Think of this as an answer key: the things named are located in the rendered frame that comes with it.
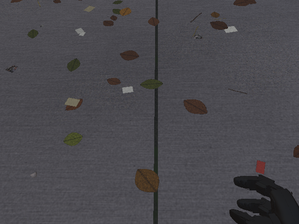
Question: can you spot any right robot hand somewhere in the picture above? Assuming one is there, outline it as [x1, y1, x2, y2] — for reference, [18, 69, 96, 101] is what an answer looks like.
[229, 175, 299, 224]

